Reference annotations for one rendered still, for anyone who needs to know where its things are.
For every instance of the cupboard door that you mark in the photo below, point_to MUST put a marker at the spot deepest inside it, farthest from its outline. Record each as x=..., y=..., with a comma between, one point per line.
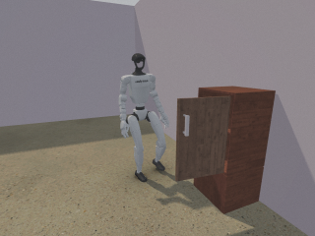
x=202, y=153

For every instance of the robot head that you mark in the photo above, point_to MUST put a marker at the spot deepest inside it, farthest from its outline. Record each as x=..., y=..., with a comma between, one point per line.
x=137, y=58

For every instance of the robot right upper arm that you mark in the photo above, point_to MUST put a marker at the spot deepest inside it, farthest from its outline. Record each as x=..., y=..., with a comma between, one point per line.
x=124, y=81

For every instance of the left robot foot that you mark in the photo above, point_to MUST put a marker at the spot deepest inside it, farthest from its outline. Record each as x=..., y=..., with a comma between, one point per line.
x=158, y=165

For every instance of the robot left forearm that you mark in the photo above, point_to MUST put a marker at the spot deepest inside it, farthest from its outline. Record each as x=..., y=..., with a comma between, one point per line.
x=158, y=105

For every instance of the robot left upper arm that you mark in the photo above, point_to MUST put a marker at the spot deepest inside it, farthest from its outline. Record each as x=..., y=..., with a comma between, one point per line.
x=153, y=92

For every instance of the handle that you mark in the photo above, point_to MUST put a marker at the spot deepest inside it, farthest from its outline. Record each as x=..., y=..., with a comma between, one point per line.
x=186, y=127

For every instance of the robot right forearm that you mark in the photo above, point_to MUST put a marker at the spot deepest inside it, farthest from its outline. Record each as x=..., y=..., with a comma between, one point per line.
x=122, y=109

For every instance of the robot right hand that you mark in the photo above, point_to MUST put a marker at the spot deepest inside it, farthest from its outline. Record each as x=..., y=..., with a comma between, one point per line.
x=124, y=128

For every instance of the robot left hand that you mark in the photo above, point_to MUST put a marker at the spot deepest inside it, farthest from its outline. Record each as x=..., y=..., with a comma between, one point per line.
x=164, y=119

